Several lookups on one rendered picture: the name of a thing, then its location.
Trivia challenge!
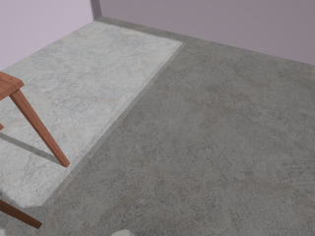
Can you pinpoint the chair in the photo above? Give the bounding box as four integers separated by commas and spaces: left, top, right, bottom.
0, 194, 42, 229

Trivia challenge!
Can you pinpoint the table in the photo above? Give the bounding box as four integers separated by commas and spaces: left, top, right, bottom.
0, 71, 70, 168

